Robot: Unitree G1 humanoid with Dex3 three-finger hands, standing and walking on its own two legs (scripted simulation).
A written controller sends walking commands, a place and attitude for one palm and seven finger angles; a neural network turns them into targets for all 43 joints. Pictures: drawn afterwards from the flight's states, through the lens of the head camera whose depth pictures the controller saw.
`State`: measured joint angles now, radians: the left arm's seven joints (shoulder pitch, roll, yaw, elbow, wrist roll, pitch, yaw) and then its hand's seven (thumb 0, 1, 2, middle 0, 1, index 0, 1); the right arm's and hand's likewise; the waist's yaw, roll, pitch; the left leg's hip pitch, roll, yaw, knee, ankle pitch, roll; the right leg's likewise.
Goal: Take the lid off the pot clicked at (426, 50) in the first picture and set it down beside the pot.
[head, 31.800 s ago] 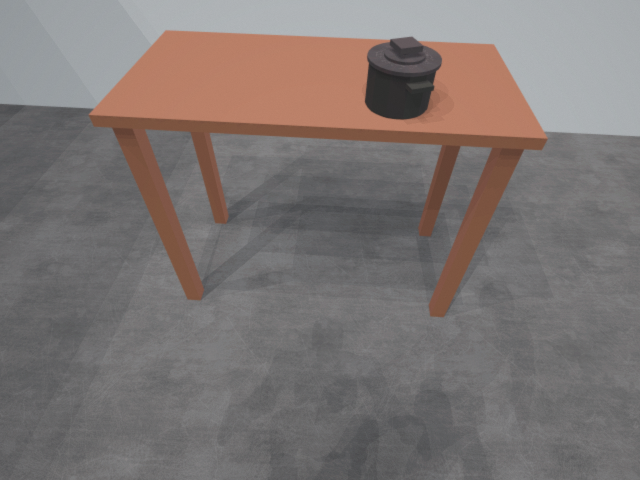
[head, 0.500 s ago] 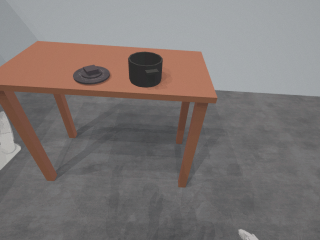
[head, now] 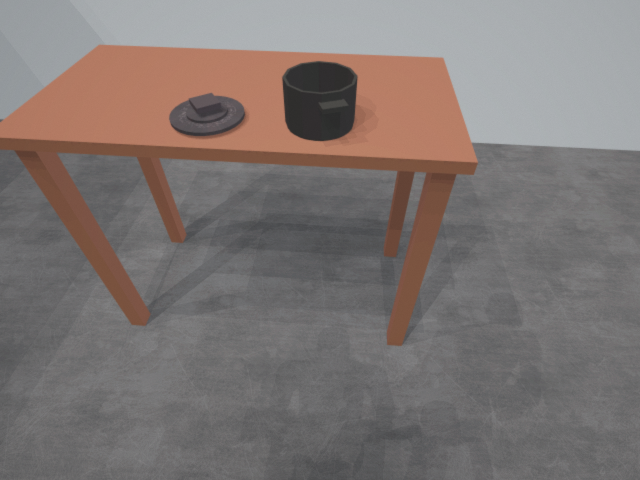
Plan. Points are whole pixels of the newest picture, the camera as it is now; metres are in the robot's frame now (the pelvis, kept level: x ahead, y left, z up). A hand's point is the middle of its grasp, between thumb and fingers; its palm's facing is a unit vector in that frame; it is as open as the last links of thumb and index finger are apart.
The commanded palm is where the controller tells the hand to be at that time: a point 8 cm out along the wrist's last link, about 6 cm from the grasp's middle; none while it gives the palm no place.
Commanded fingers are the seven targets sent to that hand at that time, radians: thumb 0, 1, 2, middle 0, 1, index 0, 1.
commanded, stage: stop stepping back and stand still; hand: left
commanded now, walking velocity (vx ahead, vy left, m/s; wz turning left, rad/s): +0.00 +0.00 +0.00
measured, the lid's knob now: (204, 103) +0.82 +0.28 +0.07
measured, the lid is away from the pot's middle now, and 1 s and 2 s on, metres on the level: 0.25 0.25 0.25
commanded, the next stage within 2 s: let the arm hang, fingers relaxed in 0.78 s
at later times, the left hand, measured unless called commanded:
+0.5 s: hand out of the picture +0.04 +0.17 -0.15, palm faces +0.03 -0.98 -0.21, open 7.2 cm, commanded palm none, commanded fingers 0.00 0.90 0.90 -0.20 -0.30 -0.20 -0.30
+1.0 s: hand out of the picture +0.05 +0.19 -0.15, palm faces +0.01 -0.98 -0.20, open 7.3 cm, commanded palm none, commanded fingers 0.00 0.90 0.90 -0.20 -0.30 -0.20 -0.30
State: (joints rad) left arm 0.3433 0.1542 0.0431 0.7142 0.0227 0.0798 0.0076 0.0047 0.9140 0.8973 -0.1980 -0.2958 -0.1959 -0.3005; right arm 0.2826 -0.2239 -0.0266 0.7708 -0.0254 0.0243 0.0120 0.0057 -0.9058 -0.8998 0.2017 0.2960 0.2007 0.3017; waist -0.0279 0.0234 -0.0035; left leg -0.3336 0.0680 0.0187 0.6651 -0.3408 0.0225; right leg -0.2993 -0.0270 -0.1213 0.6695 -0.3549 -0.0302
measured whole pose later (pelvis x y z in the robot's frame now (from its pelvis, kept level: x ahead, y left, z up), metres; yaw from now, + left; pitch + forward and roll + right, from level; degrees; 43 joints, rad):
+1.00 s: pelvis +0.05 +0.02 +0.02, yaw -2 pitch +0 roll +0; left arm 0.28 0.13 0.02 1.12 0.01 0.00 0.04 0.00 0.93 0.90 -0.20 -0.30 -0.20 -0.30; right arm 0.30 -0.12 -0.03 1.12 -0.01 0.00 -0.05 0.00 -0.91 -0.90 0.20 0.30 0.20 0.30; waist -0.01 0.02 0.02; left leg -0.16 0.04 0.08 0.44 -0.29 0.00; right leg -0.14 -0.01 -0.02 0.43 -0.29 0.00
